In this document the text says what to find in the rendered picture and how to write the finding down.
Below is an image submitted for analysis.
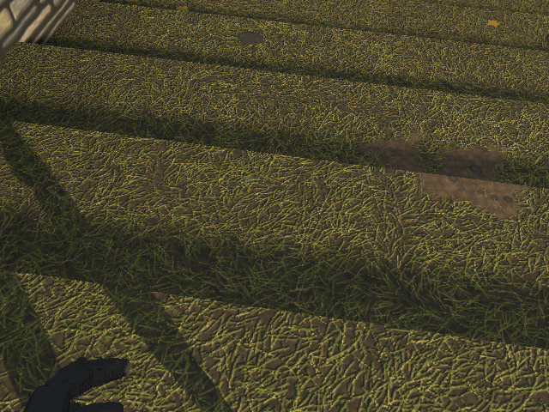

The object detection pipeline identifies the left robot hand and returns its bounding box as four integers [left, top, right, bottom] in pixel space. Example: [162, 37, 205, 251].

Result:
[23, 357, 130, 412]

